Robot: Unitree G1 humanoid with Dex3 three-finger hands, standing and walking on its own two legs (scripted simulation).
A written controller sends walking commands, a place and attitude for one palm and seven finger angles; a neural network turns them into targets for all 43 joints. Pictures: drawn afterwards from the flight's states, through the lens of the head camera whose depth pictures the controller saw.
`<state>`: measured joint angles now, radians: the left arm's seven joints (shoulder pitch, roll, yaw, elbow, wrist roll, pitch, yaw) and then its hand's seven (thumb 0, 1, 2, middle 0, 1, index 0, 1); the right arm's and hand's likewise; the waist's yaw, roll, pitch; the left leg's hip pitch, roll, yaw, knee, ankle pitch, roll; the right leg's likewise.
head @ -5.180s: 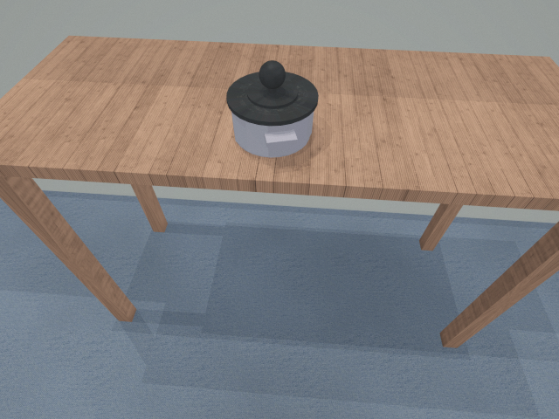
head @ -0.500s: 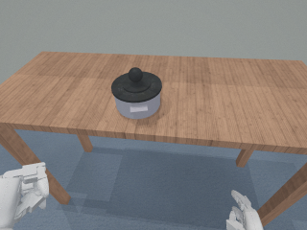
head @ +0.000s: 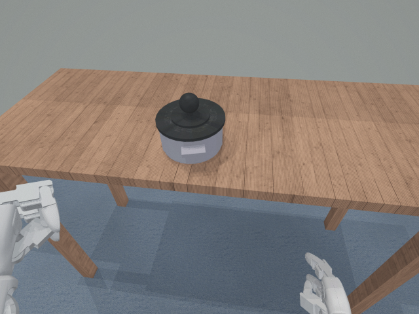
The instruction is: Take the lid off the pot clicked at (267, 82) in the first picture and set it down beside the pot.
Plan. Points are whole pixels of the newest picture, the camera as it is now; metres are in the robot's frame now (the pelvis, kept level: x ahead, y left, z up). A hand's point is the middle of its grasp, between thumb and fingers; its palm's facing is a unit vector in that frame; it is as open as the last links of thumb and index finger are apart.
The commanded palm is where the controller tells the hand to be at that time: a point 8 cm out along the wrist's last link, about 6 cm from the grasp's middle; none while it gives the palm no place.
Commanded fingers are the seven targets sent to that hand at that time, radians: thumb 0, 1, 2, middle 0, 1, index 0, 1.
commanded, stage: reach forward and open the fingers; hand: left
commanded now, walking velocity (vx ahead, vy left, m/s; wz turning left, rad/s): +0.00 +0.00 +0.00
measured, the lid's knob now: (189, 102) +0.50 +0.13 +0.17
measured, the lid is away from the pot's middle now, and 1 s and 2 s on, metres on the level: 0.00 0.00 0.00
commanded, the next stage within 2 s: move the open hand above the knob in 1.42 s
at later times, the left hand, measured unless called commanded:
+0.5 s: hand (42, 204) +0.19 +0.26 +0.19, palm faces +0.15 -0.04 -0.99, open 3.3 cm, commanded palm +0.16 +0.26 +0.25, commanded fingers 0.00 0.19 1.36 -1.12 -0.72 -1.12 -0.72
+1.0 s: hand (52, 170) +0.23 +0.26 +0.22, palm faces +0.00 +0.04 -1.00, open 9.1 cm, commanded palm +0.19 +0.25 +0.29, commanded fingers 0.00 -0.44 1.74 -0.89 -0.08 -0.89 -0.08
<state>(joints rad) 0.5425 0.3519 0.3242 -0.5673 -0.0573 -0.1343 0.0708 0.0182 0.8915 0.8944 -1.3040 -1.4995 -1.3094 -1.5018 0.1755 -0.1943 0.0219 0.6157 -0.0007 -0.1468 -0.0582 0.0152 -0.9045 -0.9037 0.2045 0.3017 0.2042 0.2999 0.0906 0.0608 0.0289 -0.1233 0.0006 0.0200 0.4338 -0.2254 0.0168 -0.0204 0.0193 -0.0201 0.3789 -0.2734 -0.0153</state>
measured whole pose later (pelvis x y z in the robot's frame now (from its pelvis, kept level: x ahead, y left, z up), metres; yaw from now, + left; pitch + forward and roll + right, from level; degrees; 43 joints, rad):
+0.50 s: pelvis -0.03 +0.01 -0.01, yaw +1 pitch -2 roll +0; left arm 0.21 0.69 0.17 -0.49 0.66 0.17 -0.16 0.01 0.50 1.16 -1.22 -1.05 -1.22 -1.05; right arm 0.07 -0.29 0.02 0.55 0.05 0.09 0.00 0.02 -0.91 -0.90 0.20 0.30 0.20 0.30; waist 0.10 0.15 -0.02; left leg -0.26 -0.02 0.01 0.50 -0.19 0.03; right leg -0.18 -0.01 -0.04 0.51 -0.29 0.00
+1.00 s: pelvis -0.07 +0.00 -0.01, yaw +1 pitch -4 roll +0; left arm -0.26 0.75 0.05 -0.16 0.71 0.11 -0.44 0.00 -0.33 1.66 -0.96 -0.20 -0.96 -0.21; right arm 0.11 -0.30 0.04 0.59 0.06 0.05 -0.01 0.02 -0.91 -0.90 0.20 0.30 0.20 0.30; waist 0.07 0.15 0.02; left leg -0.24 -0.03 0.01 0.43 -0.11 0.03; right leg -0.18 -0.01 -0.04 0.49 -0.23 -0.01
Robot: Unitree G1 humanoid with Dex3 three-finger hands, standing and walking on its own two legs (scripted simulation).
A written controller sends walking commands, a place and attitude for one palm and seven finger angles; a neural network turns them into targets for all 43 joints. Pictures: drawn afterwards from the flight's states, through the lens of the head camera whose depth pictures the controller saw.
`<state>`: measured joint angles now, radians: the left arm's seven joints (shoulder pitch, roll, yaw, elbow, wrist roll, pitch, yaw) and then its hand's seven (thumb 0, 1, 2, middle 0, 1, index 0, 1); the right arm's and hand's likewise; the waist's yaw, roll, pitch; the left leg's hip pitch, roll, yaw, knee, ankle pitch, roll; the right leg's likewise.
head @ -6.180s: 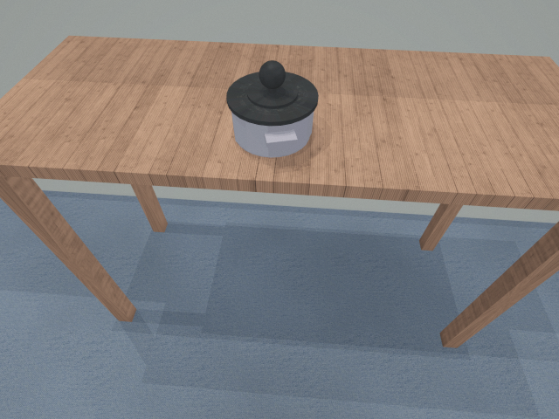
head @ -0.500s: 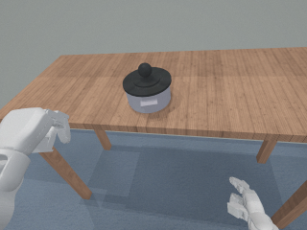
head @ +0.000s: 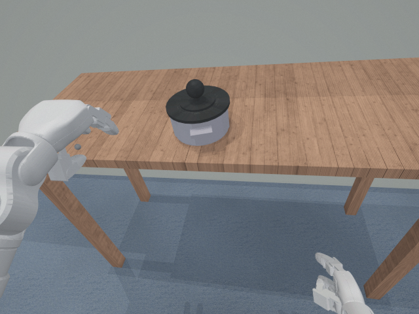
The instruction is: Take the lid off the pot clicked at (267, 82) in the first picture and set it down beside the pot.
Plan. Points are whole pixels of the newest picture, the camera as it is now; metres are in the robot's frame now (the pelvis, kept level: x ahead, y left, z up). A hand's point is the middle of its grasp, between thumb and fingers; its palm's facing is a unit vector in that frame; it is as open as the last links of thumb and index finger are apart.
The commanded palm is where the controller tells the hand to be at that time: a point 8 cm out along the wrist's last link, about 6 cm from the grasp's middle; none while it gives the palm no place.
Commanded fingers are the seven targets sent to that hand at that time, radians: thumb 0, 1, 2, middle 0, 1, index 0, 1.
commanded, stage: reach forward and open the fingers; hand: left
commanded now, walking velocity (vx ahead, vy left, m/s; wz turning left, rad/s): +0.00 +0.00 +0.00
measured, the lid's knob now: (195, 88) +0.57 +0.11 +0.17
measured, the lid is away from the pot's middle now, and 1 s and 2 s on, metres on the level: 0.00 0.00 0.00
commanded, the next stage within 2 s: move the open hand above the knob in 0.42 s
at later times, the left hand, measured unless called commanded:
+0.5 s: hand (75, 124) +0.33 +0.25 +0.25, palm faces -0.01 +0.03 -1.00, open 10.1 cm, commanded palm +0.28 +0.25 +0.32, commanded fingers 0.00 -0.43 1.74 -0.87 -0.08 -0.87 -0.08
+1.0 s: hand (115, 104) +0.39 +0.21 +0.25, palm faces -0.01 +0.01 -1.00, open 10.1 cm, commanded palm +0.36 +0.20 +0.32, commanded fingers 0.00 -0.43 1.74 -0.87 -0.08 -0.87 -0.08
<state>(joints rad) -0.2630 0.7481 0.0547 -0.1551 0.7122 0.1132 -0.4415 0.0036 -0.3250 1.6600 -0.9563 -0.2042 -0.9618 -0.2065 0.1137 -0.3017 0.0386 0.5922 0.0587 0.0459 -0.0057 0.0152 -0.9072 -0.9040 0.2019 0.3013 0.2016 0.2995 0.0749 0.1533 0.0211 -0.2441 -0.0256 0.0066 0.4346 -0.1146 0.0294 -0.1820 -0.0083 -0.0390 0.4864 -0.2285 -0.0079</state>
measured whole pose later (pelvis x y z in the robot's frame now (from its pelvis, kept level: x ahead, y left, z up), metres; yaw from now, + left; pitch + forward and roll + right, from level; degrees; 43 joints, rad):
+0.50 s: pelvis +0.00 +0.01 +0.00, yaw +0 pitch -4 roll +0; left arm -0.48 0.75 0.01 -0.02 0.75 0.16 -0.53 0.00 -0.42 1.73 -0.89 -0.08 -0.90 -0.09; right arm 0.10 -0.30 0.04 0.58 0.06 0.04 0.00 0.01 -0.91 -0.90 0.20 0.30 0.20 0.30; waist 0.08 0.13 0.02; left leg -0.26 -0.04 0.01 0.45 -0.12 0.04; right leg -0.21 -0.02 -0.03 0.52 -0.24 0.00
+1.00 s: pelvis +0.01 +0.01 +0.00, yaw +0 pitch -2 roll +0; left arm -0.74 0.62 -0.19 0.11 0.80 0.24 -0.50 0.00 -0.42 1.73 -0.89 -0.08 -0.89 -0.09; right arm 0.09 -0.27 0.06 0.62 0.06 0.07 0.02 0.01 -0.91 -0.90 0.20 0.30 0.20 0.30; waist 0.07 0.12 0.02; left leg -0.28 -0.06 0.02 0.45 -0.13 0.05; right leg -0.23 -0.04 -0.03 0.52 -0.25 0.01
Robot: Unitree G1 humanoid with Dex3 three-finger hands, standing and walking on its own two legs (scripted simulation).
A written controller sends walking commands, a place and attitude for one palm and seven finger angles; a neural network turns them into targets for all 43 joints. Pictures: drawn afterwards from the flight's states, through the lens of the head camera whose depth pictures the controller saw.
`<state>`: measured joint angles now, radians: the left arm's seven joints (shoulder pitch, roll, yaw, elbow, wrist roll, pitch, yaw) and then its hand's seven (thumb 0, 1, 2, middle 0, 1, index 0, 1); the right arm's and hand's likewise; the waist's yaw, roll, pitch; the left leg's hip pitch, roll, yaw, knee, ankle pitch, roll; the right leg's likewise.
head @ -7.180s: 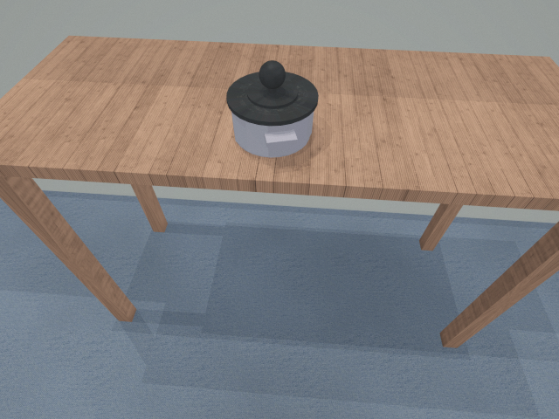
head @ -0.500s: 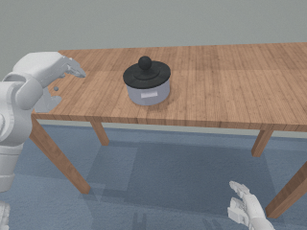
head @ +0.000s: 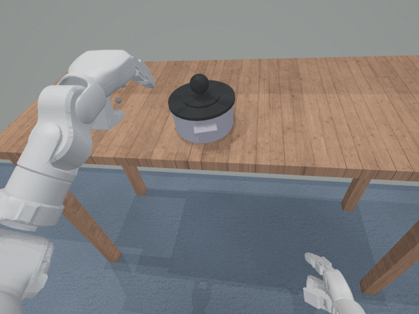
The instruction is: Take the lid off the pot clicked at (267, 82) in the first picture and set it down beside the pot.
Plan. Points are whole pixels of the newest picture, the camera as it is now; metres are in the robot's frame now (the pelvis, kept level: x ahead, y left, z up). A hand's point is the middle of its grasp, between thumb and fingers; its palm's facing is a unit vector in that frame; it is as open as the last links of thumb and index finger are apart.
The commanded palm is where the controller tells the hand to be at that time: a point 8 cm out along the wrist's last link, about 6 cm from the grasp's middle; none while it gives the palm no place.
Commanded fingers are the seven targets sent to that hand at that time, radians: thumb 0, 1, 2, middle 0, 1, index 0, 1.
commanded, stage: move the open hand above the knob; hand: left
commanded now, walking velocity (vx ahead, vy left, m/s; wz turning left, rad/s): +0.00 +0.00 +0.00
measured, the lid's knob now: (199, 83) +0.56 +0.09 +0.17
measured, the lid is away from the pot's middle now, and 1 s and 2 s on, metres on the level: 0.00 0.00 0.00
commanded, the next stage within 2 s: lower the open fingers around the knob in 1.98 s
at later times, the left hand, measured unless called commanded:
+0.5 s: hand (157, 78) +0.45 +0.14 +0.25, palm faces -0.12 -0.02 -0.99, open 10.1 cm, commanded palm +0.42 +0.14 +0.32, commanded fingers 0.00 -0.43 1.74 -0.87 -0.08 -0.87 -0.08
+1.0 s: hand (182, 56) +0.51 +0.10 +0.26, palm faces -0.18 -0.02 -0.98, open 10.1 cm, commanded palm +0.50 +0.10 +0.32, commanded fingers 0.00 -0.43 1.74 -0.87 -0.08 -0.87 -0.08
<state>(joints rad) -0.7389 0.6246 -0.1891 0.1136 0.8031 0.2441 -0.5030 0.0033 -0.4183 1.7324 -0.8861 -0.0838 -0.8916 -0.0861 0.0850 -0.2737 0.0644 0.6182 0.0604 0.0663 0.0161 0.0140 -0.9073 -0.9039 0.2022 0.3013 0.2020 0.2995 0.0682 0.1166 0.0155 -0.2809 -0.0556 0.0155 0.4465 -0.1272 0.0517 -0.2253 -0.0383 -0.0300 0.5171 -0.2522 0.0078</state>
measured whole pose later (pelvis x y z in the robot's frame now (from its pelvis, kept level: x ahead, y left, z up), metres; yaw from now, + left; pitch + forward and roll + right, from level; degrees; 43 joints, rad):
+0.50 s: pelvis +0.03 -0.02 +0.00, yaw +0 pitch +0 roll +1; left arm -0.95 0.54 -0.26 0.41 0.84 0.32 -0.54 0.00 -0.42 1.73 -0.88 -0.08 -0.89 -0.09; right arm 0.14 -0.31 0.04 0.64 0.06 0.10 0.02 0.01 -0.91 -0.90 0.20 0.30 0.20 0.30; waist 0.01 0.10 -0.02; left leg -0.28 -0.04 0.01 0.44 -0.16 0.03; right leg -0.23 -0.02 -0.03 0.51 -0.29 -0.01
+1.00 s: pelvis +0.05 -0.01 +0.00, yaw +0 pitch +4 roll +1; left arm -1.22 0.44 -0.34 0.71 0.88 0.35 -0.54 0.00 -0.41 1.73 -0.88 -0.08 -0.89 -0.09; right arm 0.17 -0.28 0.04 0.67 0.06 0.11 0.02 0.01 -0.91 -0.90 0.20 0.30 0.20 0.30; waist -0.03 0.08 -0.05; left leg -0.31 -0.05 0.02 0.43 -0.19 0.04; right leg -0.25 -0.03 -0.03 0.49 -0.30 0.00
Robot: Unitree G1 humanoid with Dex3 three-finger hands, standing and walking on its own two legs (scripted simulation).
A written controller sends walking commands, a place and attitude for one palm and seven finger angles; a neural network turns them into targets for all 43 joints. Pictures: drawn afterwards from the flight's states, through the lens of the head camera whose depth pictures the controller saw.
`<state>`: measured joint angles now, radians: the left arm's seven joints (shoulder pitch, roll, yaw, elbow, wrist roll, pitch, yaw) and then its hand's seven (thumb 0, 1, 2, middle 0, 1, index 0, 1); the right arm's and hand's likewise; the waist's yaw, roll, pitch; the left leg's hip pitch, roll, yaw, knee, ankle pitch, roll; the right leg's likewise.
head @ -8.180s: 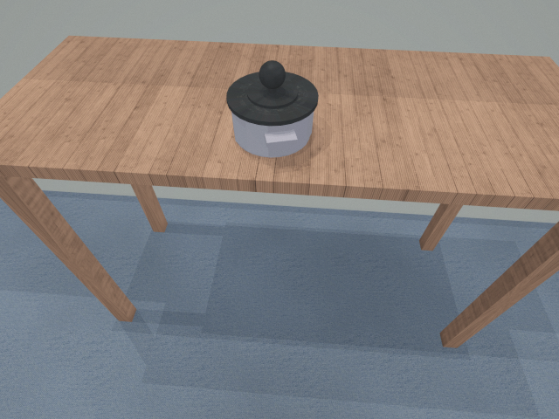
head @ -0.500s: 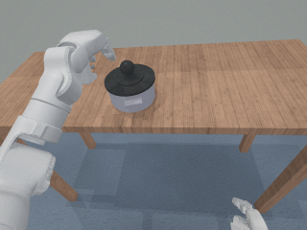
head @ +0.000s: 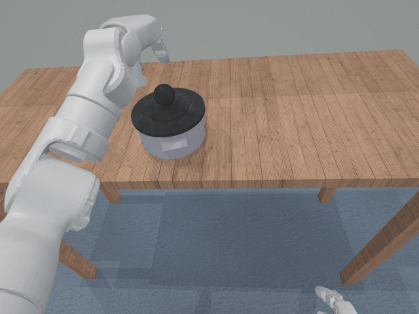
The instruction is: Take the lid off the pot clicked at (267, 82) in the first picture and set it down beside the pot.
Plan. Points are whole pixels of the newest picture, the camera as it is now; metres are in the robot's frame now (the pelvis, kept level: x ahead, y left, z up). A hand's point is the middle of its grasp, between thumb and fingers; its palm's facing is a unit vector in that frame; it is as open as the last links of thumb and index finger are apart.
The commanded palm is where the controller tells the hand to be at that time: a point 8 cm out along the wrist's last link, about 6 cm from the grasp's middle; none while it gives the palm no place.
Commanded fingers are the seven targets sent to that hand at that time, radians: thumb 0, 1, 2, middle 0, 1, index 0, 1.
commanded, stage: move the open hand above the knob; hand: left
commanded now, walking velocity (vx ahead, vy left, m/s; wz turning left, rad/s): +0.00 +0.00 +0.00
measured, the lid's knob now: (164, 95) +0.51 +0.10 +0.17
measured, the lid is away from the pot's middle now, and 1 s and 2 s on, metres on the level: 0.00 0.00 0.00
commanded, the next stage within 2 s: lower the open fingers around the knob in 0.98 s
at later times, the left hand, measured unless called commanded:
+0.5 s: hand (154, 61) +0.49 +0.10 +0.26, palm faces -0.21 -0.05 -0.98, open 10.1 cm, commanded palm +0.46 +0.11 +0.32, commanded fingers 0.00 -0.43 1.74 -0.87 -0.08 -0.87 -0.08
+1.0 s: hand (152, 61) +0.48 +0.10 +0.26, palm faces -0.21 -0.04 -0.98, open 10.1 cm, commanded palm +0.46 +0.10 +0.32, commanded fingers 0.00 -0.43 1.74 -0.87 -0.08 -0.87 -0.08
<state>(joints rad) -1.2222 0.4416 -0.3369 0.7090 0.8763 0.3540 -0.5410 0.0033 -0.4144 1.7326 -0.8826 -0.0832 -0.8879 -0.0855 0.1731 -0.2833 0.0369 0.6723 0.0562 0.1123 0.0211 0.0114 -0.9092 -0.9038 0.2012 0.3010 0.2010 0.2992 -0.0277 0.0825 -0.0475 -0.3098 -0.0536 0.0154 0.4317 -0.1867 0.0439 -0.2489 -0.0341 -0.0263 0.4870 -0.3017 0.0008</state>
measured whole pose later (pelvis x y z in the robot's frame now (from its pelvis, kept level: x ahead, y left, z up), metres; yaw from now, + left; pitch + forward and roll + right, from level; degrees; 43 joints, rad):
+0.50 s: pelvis +0.01 +0.01 +0.00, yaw -2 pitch +5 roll +1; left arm -1.32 0.39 -0.30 0.92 0.91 0.33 -0.50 0.00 -0.41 1.73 -0.88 -0.08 -0.89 -0.09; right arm 0.26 -0.28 0.02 0.70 0.05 0.10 0.00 0.01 -0.91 -0.90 0.20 0.30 0.20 0.30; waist -0.06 0.07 -0.06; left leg -0.31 -0.05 0.04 0.39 -0.18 0.05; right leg -0.26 -0.03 0.00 0.46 -0.29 0.01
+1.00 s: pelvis +0.00 +0.00 +0.00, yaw -1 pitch +5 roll +1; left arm -1.37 0.37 -0.34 0.98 0.91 0.36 -0.49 0.00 -0.42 1.73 -0.88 -0.08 -0.89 -0.09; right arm 0.18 -0.27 0.05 0.69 0.05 0.10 -0.01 0.01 -0.91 -0.90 0.20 0.30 0.20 0.30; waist -0.05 0.06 -0.06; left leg -0.31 -0.05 0.03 0.40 -0.17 0.04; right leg -0.27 -0.03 -0.01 0.47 -0.29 0.00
